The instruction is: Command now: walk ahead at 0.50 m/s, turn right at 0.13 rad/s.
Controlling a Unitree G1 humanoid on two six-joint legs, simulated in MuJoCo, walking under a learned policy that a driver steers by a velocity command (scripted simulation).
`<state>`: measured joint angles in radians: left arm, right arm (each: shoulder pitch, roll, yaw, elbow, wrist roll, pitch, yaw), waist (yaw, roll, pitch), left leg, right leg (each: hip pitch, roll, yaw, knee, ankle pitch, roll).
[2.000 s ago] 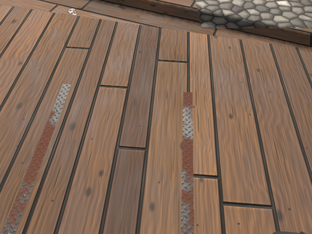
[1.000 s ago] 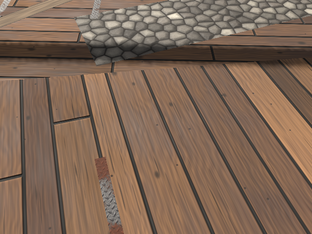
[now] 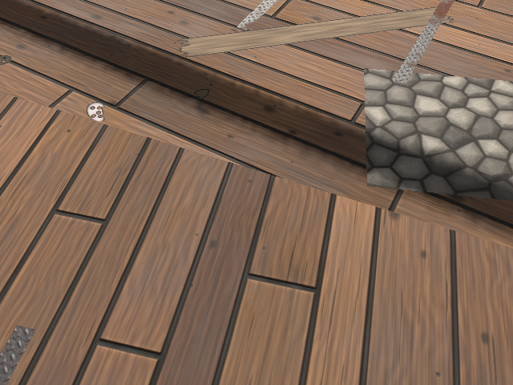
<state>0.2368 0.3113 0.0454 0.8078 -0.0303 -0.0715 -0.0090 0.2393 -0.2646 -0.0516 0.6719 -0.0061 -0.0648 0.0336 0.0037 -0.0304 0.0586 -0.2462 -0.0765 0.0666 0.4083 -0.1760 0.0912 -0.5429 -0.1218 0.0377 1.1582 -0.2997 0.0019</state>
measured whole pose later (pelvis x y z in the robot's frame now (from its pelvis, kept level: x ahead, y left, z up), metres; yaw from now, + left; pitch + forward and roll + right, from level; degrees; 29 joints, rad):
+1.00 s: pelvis +0.58 -0.11 +0.00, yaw -34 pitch +1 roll +1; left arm 0.29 0.32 0.07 0.68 -0.03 -0.01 0.00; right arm 0.23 -0.26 -0.05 0.73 -0.01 -0.10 0.01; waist -0.02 -0.05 0.02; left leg -0.25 -0.02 0.05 0.43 -0.19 0.02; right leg -0.52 -0.03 0.07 1.18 -0.34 -0.01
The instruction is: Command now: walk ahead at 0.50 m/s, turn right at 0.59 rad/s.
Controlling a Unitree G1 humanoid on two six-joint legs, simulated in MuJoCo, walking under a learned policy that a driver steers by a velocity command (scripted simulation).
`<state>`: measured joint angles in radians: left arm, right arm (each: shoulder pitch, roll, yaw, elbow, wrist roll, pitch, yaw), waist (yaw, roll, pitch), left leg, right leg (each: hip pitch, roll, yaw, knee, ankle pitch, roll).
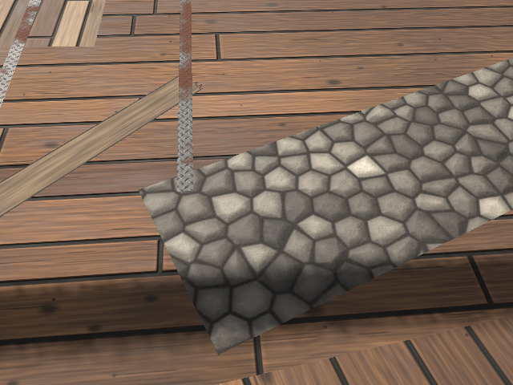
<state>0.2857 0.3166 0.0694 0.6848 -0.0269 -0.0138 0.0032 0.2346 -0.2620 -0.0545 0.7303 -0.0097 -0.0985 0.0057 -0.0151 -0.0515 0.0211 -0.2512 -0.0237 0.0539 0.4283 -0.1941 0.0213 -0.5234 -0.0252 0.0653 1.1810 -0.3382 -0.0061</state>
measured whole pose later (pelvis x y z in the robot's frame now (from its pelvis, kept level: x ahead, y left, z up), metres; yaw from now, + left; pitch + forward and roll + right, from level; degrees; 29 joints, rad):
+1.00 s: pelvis +0.56 -0.07 -0.01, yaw +1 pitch +2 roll +0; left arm 0.25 0.29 0.05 0.78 -0.01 -0.09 0.00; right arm 0.18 -0.30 -0.07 0.70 0.02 -0.06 0.04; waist 0.00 0.00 0.06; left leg -0.41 -0.09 0.02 0.56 -0.17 0.09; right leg -0.33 -0.01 0.02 1.22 -0.42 0.00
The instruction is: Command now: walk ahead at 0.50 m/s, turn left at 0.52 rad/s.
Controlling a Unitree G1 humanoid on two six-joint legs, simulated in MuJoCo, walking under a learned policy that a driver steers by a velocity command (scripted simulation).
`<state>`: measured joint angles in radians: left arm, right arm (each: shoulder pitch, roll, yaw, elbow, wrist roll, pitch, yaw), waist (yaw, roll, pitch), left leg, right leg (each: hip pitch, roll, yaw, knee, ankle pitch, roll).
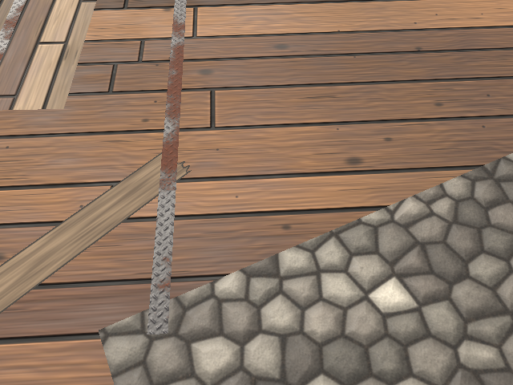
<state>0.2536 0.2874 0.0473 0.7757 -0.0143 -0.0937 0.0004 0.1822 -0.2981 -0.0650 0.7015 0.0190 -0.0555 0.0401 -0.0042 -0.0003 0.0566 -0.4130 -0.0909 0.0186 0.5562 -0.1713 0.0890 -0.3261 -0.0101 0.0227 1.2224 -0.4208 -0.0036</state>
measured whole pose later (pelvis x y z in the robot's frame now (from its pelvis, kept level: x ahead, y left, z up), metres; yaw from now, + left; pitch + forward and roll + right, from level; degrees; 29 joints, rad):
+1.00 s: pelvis +0.52 +0.09 +0.01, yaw +16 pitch +1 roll +0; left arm 0.32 0.31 0.05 0.86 -0.03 -0.06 0.00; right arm 0.19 -0.25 -0.05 0.69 -0.01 -0.08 0.02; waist 0.02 -0.04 0.03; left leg -0.30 0.00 0.08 0.46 -0.19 0.03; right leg -0.44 -0.06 0.04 1.15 -0.37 -0.01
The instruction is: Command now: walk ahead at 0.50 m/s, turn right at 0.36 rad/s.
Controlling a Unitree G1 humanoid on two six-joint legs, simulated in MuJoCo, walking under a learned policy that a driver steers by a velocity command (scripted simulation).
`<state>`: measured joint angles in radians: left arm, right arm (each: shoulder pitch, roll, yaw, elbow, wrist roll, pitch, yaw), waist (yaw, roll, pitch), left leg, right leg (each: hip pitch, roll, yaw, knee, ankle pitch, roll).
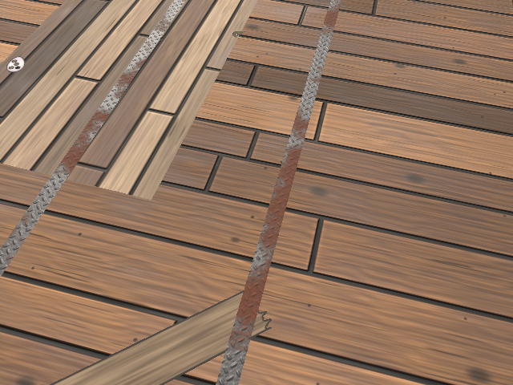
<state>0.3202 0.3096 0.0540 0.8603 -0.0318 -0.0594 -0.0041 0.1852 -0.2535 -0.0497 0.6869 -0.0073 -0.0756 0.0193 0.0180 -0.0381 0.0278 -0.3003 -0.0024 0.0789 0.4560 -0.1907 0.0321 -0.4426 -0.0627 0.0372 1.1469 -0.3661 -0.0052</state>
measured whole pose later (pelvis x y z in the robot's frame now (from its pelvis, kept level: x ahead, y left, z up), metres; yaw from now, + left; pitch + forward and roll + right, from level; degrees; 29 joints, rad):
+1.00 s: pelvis +0.55 -0.14 +0.00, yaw -33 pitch +1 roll +1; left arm 0.32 0.30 0.06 0.74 -0.02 -0.03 0.01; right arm 0.18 -0.27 -0.06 0.76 -0.01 -0.11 0.02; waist 0.00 -0.04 0.02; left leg -0.32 -0.04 0.01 0.47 -0.17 0.03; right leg -0.42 0.03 0.09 1.16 -0.39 -0.03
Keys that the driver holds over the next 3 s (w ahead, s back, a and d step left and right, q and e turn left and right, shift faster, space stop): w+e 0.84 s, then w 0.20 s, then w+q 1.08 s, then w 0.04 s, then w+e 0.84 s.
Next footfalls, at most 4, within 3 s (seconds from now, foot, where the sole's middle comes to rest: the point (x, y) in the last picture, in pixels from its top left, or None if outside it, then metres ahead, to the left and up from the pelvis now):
0.38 right None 0.34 -0.18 -0.77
0.86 left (300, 312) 0.68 -0.10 -0.77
1.32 right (421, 295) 0.74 -0.45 -0.77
1.82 left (354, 196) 1.10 -0.30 -0.77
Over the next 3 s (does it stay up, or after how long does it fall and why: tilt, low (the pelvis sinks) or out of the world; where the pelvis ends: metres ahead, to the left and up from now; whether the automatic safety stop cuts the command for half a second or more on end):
stays up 1.57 -0.43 0.00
